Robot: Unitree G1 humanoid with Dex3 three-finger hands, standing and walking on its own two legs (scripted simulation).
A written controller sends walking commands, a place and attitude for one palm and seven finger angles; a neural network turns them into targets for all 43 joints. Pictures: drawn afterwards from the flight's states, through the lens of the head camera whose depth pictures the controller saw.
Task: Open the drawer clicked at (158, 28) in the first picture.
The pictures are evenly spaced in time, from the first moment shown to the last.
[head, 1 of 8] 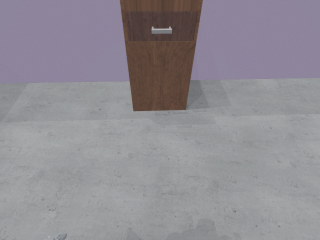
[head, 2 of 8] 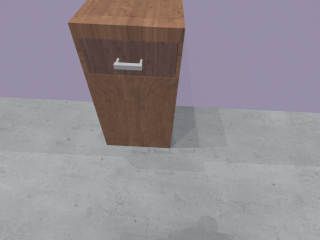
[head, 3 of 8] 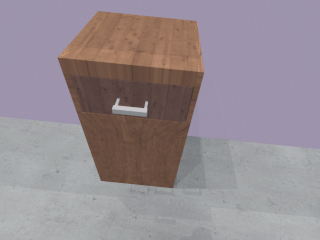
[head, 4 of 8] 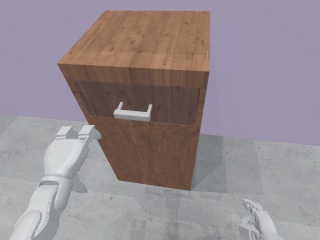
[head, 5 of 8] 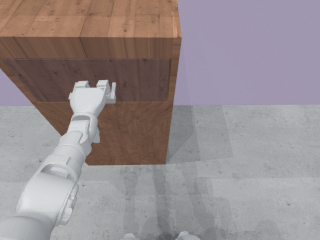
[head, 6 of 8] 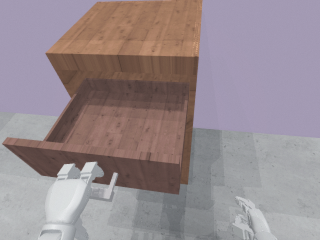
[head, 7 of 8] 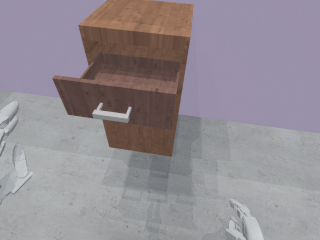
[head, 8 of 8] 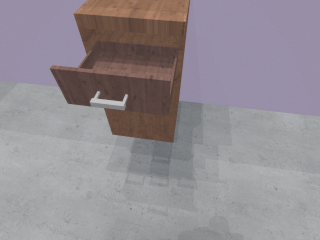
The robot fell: no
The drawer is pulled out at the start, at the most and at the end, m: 0.00 0.30 0.30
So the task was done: yes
